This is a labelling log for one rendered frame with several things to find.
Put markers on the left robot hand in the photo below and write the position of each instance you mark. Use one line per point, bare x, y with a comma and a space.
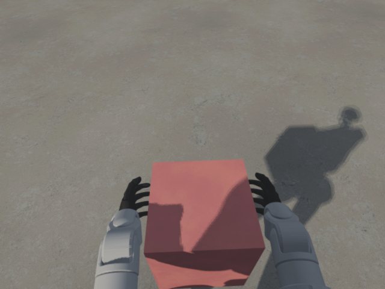
130, 196

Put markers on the right robot hand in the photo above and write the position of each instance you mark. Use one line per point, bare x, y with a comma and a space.
268, 191

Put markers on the robot left forearm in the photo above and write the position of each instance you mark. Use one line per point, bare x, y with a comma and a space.
119, 253

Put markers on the carton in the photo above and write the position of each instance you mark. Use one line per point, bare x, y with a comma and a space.
202, 226

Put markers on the robot right forearm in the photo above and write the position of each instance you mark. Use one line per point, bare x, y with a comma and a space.
293, 252

